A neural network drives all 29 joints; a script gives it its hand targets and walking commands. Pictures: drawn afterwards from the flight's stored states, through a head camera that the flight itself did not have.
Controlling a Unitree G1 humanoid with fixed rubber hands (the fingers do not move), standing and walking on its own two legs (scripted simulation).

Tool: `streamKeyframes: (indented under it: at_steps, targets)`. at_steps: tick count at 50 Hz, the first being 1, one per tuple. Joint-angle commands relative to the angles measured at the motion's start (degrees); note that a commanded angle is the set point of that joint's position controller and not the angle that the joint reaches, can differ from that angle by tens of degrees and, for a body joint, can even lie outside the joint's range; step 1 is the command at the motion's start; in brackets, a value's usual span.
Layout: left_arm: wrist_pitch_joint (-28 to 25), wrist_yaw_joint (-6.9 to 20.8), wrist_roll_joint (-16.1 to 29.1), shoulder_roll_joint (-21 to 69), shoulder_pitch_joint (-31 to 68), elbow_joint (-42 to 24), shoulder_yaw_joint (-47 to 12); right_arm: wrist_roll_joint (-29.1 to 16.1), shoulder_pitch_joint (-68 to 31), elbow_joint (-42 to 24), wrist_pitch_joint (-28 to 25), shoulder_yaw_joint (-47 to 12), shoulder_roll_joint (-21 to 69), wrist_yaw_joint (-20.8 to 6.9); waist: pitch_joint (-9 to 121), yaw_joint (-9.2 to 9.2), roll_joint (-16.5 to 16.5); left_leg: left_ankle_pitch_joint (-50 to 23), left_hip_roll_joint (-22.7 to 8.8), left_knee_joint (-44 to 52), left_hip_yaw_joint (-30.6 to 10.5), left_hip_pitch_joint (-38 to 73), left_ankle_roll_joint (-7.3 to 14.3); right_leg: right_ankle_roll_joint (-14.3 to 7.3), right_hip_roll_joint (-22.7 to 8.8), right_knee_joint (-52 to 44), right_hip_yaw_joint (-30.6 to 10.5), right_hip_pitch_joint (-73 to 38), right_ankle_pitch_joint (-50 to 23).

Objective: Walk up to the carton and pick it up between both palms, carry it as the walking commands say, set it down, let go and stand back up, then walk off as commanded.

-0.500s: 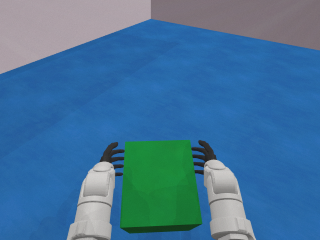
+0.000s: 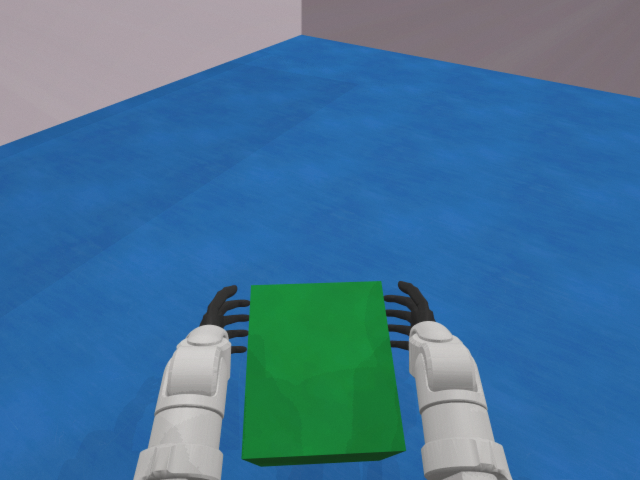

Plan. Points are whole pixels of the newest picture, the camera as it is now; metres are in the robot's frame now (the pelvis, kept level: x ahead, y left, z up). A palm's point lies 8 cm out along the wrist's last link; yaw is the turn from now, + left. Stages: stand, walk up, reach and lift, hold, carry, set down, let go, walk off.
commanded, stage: hold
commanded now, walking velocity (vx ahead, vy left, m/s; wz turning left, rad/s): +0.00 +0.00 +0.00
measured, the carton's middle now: (318, 377) +0.29 +0.00 -0.04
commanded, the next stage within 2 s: carry in 0.16 s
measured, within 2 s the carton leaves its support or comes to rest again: neither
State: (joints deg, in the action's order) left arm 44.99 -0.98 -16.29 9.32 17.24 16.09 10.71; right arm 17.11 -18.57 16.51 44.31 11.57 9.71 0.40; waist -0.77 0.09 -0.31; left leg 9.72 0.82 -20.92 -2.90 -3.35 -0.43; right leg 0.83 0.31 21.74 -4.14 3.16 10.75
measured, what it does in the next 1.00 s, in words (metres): walks backwards: left foot, then right foot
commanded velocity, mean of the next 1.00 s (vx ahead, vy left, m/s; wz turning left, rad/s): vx -0.11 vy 0.00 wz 0.00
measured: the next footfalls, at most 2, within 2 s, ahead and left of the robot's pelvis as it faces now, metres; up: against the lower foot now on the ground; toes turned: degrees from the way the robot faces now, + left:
left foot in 0.68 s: -0.03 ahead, +0.11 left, +0.00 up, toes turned +5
right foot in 0.98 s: -0.13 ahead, -0.13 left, +0.00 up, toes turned -4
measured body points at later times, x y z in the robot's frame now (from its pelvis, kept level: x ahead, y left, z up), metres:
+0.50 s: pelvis -0.05 -0.01 -0.03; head -0.05 -0.02 +0.42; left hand +0.26 +0.13 +0.05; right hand +0.27 -0.14 +0.04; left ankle +0.03 +0.12 -0.74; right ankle +0.02 -0.13 -0.74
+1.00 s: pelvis -0.14 -0.01 -0.01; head -0.15 +0.00 +0.44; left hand +0.16 +0.13 +0.08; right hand +0.18 -0.13 +0.08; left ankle -0.07 +0.10 -0.74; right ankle -0.17 -0.13 -0.75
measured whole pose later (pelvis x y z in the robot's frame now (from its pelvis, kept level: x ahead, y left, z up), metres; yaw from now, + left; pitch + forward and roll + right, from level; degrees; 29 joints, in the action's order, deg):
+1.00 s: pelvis -0.14 -0.01 -0.01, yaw +0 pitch +5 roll -1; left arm 72.6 -18.6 -6.6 11.2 22.8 -5.6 7.4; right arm 10.3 -24.6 -3.9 70.9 9.0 11.9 13.5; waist 7.2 -1.5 0.9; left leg 8.6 -3.4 -31.1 4.0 -27.1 0.8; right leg 1.6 -0.3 28.3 4.7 15.7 17.3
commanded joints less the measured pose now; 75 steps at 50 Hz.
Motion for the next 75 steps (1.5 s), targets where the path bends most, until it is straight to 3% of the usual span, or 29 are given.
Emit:
streamKeyframes:
  at_steps: [1, 7, 8, 10, 15, 19, 22, 23, 24, 26, 27, 28, 30, 32, 33, 34, 35, 36, 37, 38, 39, 41, 45, 48, 50, 51, 52, 59, 75]
  targets:
    - [-2.9, 14.0, 15.5, 56.2, 26.5, -4.1, -27.6, -15.2, -23.4, -1.7, -1.8, -27.0, 56.7, -13.8, 12.1, -0.05, 0.2, -5.2, 4.2, 3.0, -1.1, 3.9, 0.0, -0.9, 4.3, -3.8, -0.3, 0.5, -5.8]
    - [-2.9, 14.0, 15.6, 56.0, 26.3, -4.5, -27.8, -15.2, -23.1, -1.9, -1.8, -27.2, 56.7, -13.7, 12.1, -0.08, 0.1, -5.1, 4.2, 2.9, -1.1, 3.7, 0.0, -0.8, 4.3, -3.8, -0.4, 0.6, -5.8]
    - [-3.1, 13.6, 16.7, 54.1, 28.9, -6.8, -31.2, -17.1, -26.3, -4.0, -2.2, -30.1, 57.6, -13.2, 12.5, -0.23, 1.1, 0.5, -6.7, -1.0, -2.1, -7.3, 1.8, -1.5, -6.4, 1.9, 0.7, 8.3, 1.3]
    - [-2.8, 13.0, 16.9, 55.1, 27.3, -6.7, -30.5, -17.0, -24.4, -3.2, -1.7, -29.2, 57.3, -12.9, 14.5, -0.18, 1.3, 1.1, -8.1, -3.4, -4.1, -10.5, 2.5, -1.9, -6.0, 4.1, -0.9, 9.9, -0.7]
    - [1.2, 11.4, 22.6, 55.1, 27.6, -15.4, -37.6, -22.4, -22.1, -11.6, 2.4, -36.3, 56.4, -11.2, 23.5, -0.13, -0.6, -19.3, -8.0, -13.5, -1.7, -11.9, 2.3, -2.6, -7.1, 12.9, -0.7, 10.7, -22.3]
    - [7.6, 10.4, 27.3, 53.5, 27.9, -21.5, -41.9, -26.8, -20.9, -17.8, 8.3, -40.8, 54.9, -9.6, 25.6, 0.08, 4.9, -22.9, -11.0, -12.0, -5.4, -12.6, 4.3, -1.5, -4.7, 18.3, 0.4, 14.6, -13.7]
    - [12.8, 9.8, 31.4, 53.3, 27.8, -25.9, -44.2, -30.3, -22.0, -23.6, 13.1, -44.1, 54.6, -8.5, 24.1, -0.32, 6.4, -14.0, -12.1, -9.9, -7.5, -16.5, 5.2, -1.4, -3.4, 17.7, 0.8, 16.7, -3.4]
    - [14.6, 9.5, 32.6, 53.4, 27.5, -27.2, -44.5, -31.4, -22.4, -25.7, 14.8, -44.8, 54.7, -8.1, 23.2, -0.50, 4.4, -8.3, -10.8, -10.7, -6.4, -18.9, 4.4, -2.0, -4.1, 15.3, -0.4, 16.7, -2.3]
    - [16.2, 9.4, 33.3, 53.6, 27.3, -27.9, -44.4, -32.3, -22.9, -27.4, 16.4, -45.2, 54.9, -7.9, 22.5, -0.56, -0.7, -1.0, -7.8, -14.1, -3.3, -21.9, 2.9, -3.4, -6.7, 11.0, -4.3, 16.2, -3.7]
    - [18.8, 9.1, 34.2, 54.5, 25.2, -27.6, -43.3, -34.7, -25.4, -30.4, 19.1, -45.5, 55.3, -7.8, 23.3, -1.95, -16.3, 20.0, 2.3, -35.7, 6.3, -27.2, 0.2, -10.4, -19.3, -2.3, -20.6, 15.6, -8.6]
    - [19.9, 9.0, 34.3, 55.4, 25.7, -28.2, -43.3, -35.6, -25.5, -30.2, 20.0, -45.4, 56.0, -8.0, 23.2, -1.46, -13.5, 22.0, 0.1, -40.2, 4.3, -28.3, 0.4, -11.9, -20.8, -3.1, -21.4, 15.1, -11.2]
    - [20.8, 8.9, 34.2, 56.0, 26.3, -28.7, -42.7, -36.5, -26.6, -30.4, 21.0, -45.3, 56.7, -8.1, 22.5, -1.26, -10.1, 19.8, -1.1, -40.0, 3.8, -26.9, 0.5, -11.3, -18.9, -1.6, -16.3, 16.3, -12.0]
    - [22.2, 8.5, 34.0, 56.7, 27.7, -29.6, -41.3, -37.6, -28.3, -31.0, 22.6, -45.0, 58.3, -8.2, 23.3, -1.02, -10.4, 16.7, -1.7, -29.3, 4.4, -23.2, 0.4, -8.1, -14.2, 1.5, -9.5, 15.3, -13.1]
    - [23.3, 8.0, 34.0, 57.0, 29.1, -30.3, -40.6, -38.2, -28.5, -29.6, 24.3, -43.6, 59.2, -8.1, 25.3, -0.64, -10.3, 12.6, 0.5, -15.4, 7.4, -16.6, 0.1, -6.7, -11.6, 2.7, -7.3, 15.3, -6.3]
    - [23.9, 7.9, 33.6, 57.3, 28.6, -29.6, -40.4, -37.8, -27.8, -28.0, 25.2, -42.8, 59.5, -8.1, 26.0, -0.72, -8.1, 11.7, 1.1, -8.8, 8.7, -12.8, -0.3, -5.7, -10.1, 4.3, -6.2, 15.6, -0.8]
    - [24.5, 7.8, 33.4, 57.6, 28.5, -28.3, -40.2, -37.2, -27.4, -26.1, 25.9, -41.9, 59.7, -8.2, 26.4, -0.79, -3.7, 10.7, -1.4, -2.8, 5.6, -7.7, -0.4, -3.6, -8.1, 8.2, -4.0, 18.3, 5.6]
    - [24.9, 7.8, 33.9, 58.0, 28.7, -27.7, -40.7, -36.7, -26.9, -24.5, 26.2, -40.8, 59.3, -8.3, 24.5, -0.16, 6.1, 13.0, -12.1, 2.1, -7.7, -3.3, 2.8, -0.6, -3.4, 14.0, 1.0, 29.3, 9.7]
    - [25.5, 7.8, 34.7, 57.9, 31.7, -28.6, -41.3, -35.8, -25.7, -23.5, 26.3, -40.0, 59.9, -8.4, 22.3, 0.96, 16.5, 10.1, -25.2, 6.8, -19.8, -9.0, 8.4, 1.1, -0.7, 27.9, 6.1, 33.4, 19.7]
    - [25.8, 8.0, 34.3, 59.1, 32.4, -27.8, -41.3, -35.3, -26.9, -24.2, 26.8, -39.8, 61.2, -8.5, 20.9, 0.54, 10.7, 7.2, -24.8, 6.4, -18.0, -13.7, 10.5, 1.1, -2.7, 36.0, 2.8, 29.1, 18.4]
    - [26.0, 8.6, 34.9, 60.0, 33.3, -27.1, -41.3, -34.8, -27.4, -24.0, 27.1, -39.2, 61.6, -8.7, 19.6, 0.39, 5.9, 10.7, -21.8, 6.5, -14.2, -16.5, 9.9, 1.3, -2.7, 40.5, 3.3, 27.5, 15.0]
    - [26.2, 9.0, 36.0, 61.1, 34.5, -26.8, -41.8, -34.5, -28.3, -24.2, 27.1, -38.7, 62.2, -8.8, 18.8, 0.05, 5.0, 13.5, -19.0, 6.3, -10.4, -17.5, 8.3, 1.5, -2.9, 42.1, 4.1, 27.5, 12.1]
    - [26.4, 9.0, 36.9, 62.0, 35.7, -26.5, -41.8, -34.3, -29.1, -23.5, 27.2, -37.1, 62.6, -8.7, 18.8, -0.12, 7.3, 7.5, -14.7, 3.7, -3.9, -14.4, 6.4, 2.3, -2.5, 36.9, 5.9, 27.6, 10.8]
    - [27.5, 8.2, 36.5, 61.7, 34.9, -24.2, -40.3, -32.8, -27.7, -21.4, 27.8, -34.6, 61.6, -8.2, 22.0, 0.90, 12.4, 0.0, -15.6, 1.7, -5.5, -6.8, 8.2, 2.2, 0.1, 19.2, 8.6, 23.2, 17.8]
    - [27.9, 8.4, 35.5, 61.6, 33.1, -21.3, -38.8, -31.6, -25.8, -19.3, 27.8, -33.7, 60.7, -8.2, 24.7, 0.55, 10.5, -6.8, -13.5, -3.5, -3.5, -6.2, 5.7, 1.6, -0.8, -0.2, 10.3, 10.8, 5.7]
    - [27.4, 8.7, 35.1, 62.0, 33.6, -21.2, -38.2, -32.2, -27.1, -19.4, 27.2, -35.0, 61.3, -8.0, 24.8, 0.57, 3.4, -9.6, -10.9, -7.8, -0.8, -13.4, 2.0, -0.1, -8.8, -0.2, 2.4, 3.6, -0.6]
    - [26.6, 8.8, 33.4, 62.1, 32.7, -20.7, -37.4, -33.4, -30.5, -21.6, 27.2, -37.4, 62.9, -8.2, 22.1, 0.41, -5.2, -3.0, -7.2, -9.3, 4.0, -17.0, 0.4, -2.1, -12.6, 2.8, -1.0, 6.9, -12.4]
    - [26.2, 8.9, 33.4, 62.2, 33.5, -21.7, -37.2, -34.5, -32.3, -23.0, 27.1, -38.8, 63.8, -8.1, 21.1, 0.30, -7.6, 3.2, -6.5, -10.4, 5.7, -16.9, 0.0, -3.4, -13.8, 2.2, -1.4, 8.7, -14.8]
    - [25.5, 8.2, 32.1, 61.6, 32.5, -22.9, -36.3, -37.4, -33.2, -22.7, 27.5, -40.4, 64.0, -9.1, 19.4, 0.00, -3.2, 1.2, -7.5, -7.3, 4.4, -12.6, 0.8, -2.8, -8.9, 1.3, 2.2, 16.9, 12.0]
    - [25.7, 8.8, 35.2, 62.8, 35.1, -22.3, -39.1, -34.5, -30.6, -19.7, 26.6, -36.9, 62.9, -8.6, 21.4, 0.12, 2.0, -1.8, -10.2, -5.4, 2.4, -9.6, 2.0, -2.5, -6.8, 6.0, 3.7, 16.9, 4.6]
